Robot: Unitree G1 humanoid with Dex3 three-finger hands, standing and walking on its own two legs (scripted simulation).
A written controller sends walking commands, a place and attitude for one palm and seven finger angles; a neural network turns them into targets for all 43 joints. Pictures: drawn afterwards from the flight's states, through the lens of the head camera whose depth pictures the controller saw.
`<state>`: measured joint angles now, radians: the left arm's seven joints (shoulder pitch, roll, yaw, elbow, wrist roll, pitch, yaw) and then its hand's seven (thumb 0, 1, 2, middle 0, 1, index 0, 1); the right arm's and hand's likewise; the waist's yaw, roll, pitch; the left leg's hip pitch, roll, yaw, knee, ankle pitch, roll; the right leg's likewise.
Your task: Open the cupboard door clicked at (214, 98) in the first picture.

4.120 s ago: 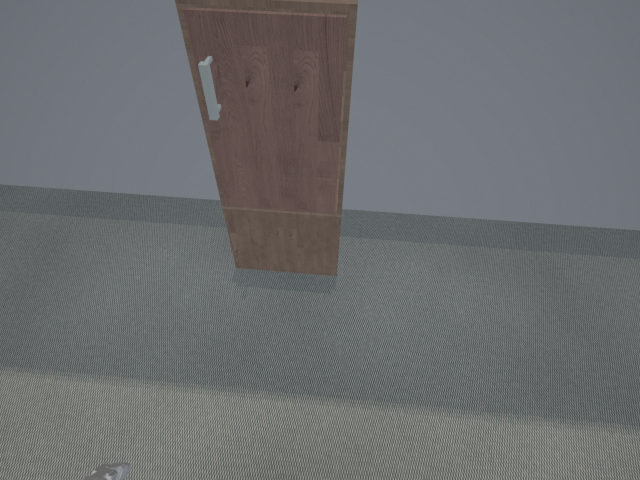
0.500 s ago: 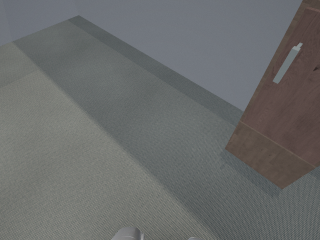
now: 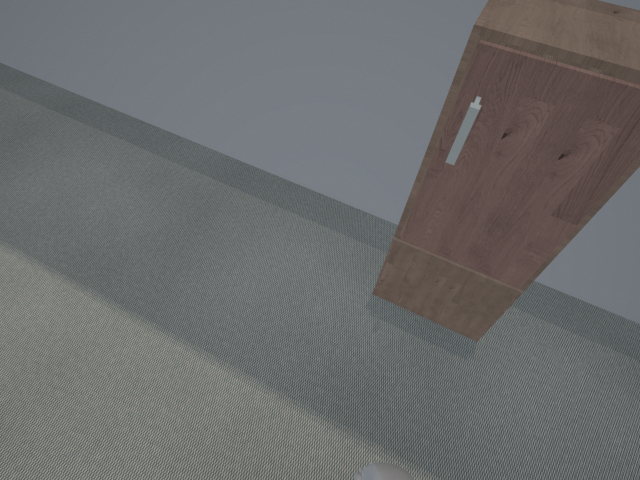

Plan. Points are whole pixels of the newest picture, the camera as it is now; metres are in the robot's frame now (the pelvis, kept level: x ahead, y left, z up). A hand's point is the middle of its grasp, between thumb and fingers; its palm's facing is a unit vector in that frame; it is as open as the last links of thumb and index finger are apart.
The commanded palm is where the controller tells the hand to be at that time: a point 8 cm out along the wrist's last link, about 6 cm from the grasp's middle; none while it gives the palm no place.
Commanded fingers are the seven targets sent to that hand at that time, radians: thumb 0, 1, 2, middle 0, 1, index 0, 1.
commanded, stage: turn to face it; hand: left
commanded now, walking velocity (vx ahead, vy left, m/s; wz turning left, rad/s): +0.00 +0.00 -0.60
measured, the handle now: (464, 130) +0.82 -0.25 +0.01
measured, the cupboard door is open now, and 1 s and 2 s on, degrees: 0 0 0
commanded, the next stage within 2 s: take the last steps up to it in 0.54 s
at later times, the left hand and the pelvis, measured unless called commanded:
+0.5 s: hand out of the picture +0.14 +0.11 -0.15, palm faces -0.25 -0.94 -0.24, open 7.3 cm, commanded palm none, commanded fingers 0.00 0.90 0.90 -0.20 -0.30 -0.20 -0.30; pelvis -0.03 -0.04 -0.01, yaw -15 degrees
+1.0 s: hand out of the picture +0.08 +0.19 -0.18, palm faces -0.31 -0.94 -0.14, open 7.3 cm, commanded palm none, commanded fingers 0.00 0.90 0.90 -0.20 -0.30 -0.20 -0.30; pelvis +0.00 +0.01 +0.01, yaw -22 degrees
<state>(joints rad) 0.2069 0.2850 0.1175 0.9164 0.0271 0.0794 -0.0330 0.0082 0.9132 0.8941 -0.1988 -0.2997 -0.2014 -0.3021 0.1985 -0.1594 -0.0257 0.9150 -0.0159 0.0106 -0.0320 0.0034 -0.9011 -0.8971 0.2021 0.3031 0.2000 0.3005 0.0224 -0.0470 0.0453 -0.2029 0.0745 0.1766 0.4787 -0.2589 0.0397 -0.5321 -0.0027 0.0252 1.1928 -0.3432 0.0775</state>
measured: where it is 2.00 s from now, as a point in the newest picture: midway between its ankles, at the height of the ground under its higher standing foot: outside the picture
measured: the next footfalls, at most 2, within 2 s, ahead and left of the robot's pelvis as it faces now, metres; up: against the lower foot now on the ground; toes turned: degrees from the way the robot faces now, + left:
right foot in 0.32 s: -0.01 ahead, -0.15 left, +0.00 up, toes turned -18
left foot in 0.78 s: +0.06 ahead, +0.07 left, +0.00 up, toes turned -14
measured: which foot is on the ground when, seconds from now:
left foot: down 0.00-0.32, up 0.34-0.76, down 0.78-1.00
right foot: up 0.00-0.30, down 0.32-0.78, up 0.80-1.00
